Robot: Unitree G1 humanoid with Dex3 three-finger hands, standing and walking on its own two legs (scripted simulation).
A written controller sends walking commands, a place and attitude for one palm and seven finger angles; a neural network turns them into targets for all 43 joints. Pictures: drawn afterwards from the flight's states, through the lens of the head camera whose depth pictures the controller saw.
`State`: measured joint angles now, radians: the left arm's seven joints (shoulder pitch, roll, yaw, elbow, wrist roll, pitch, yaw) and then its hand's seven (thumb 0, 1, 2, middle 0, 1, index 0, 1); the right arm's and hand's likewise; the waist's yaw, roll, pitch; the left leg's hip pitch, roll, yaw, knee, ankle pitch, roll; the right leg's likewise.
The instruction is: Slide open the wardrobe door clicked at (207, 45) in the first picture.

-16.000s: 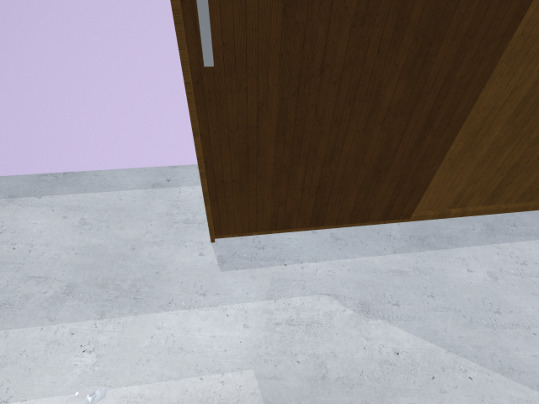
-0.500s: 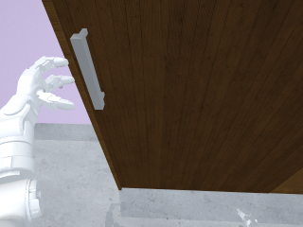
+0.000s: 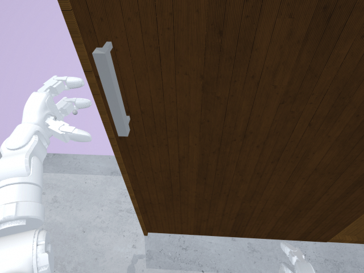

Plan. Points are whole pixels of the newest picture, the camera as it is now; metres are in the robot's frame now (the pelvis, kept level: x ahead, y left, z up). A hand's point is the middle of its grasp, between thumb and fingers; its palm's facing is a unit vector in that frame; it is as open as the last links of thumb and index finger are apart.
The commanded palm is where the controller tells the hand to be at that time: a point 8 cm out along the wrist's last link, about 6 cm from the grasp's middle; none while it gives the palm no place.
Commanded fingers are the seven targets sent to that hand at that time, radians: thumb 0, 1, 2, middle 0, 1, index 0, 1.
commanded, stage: move the hooked fingers beside the handle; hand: left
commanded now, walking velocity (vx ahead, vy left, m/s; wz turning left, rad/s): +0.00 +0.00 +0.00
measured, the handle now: (116, 93) +0.45 +0.17 +0.19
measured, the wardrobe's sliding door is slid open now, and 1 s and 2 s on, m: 0.00 0.00 0.00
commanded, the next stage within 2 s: feel for the door with the fingertips in 0.62 s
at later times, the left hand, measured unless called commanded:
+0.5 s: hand (75, 108) +0.39 +0.24 +0.19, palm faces +0.03 -1.00 -0.03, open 13.9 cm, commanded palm +0.37 +0.29 +0.20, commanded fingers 0.00 -0.50 0.30 -0.30 -1.20 -0.30 -1.20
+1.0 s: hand (90, 107) +0.40 +0.21 +0.19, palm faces +0.00 -1.00 -0.01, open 14.0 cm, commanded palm +0.37 +0.26 +0.20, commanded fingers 0.00 -0.50 0.30 -0.30 -1.20 -0.30 -1.20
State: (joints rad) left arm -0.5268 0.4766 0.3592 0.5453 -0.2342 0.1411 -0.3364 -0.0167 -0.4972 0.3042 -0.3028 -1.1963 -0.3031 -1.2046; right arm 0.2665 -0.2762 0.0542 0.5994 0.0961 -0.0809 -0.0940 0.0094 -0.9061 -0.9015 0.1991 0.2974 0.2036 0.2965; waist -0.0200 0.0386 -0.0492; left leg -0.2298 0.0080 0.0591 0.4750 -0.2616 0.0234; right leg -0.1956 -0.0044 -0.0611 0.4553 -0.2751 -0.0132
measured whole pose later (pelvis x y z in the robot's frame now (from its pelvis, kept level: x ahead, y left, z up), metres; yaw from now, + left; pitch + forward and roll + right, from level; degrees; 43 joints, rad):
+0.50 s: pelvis -0.01 +0.00 +0.00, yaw +0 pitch +1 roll +0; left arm -0.58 0.50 0.36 0.61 -0.22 0.09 -0.32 -0.02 -0.50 0.30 -0.30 -1.20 -0.30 -1.20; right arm 0.32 -0.28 0.05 0.63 0.09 -0.07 -0.10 0.01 -0.91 -0.90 0.20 0.30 0.20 0.30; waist -0.04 0.03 -0.03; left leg -0.24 0.01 0.06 0.47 -0.25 0.03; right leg -0.20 -0.01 -0.06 0.44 -0.26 -0.01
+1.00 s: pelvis +0.00 +0.01 +0.00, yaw +0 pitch +1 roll +0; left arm -0.57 0.42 0.30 0.53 -0.23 0.14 -0.27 -0.02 -0.50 0.30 -0.30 -1.20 -0.30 -1.20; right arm 0.27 -0.27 0.05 0.62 0.09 -0.08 -0.09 0.01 -0.91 -0.90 0.20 0.30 0.20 0.30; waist -0.02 0.03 -0.05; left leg -0.23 0.00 0.06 0.47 -0.26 0.03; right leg -0.19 -0.01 -0.06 0.44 -0.27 -0.01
